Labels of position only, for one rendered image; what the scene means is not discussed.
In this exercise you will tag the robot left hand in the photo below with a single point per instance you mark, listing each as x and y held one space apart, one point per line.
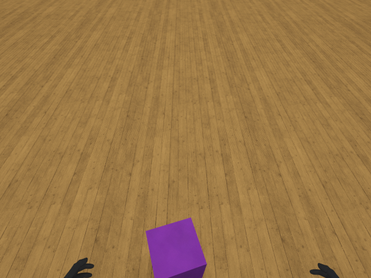
79 266

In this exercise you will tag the carton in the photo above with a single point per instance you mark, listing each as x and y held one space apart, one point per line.
175 251

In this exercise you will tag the robot right hand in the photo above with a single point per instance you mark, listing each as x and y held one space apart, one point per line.
324 271

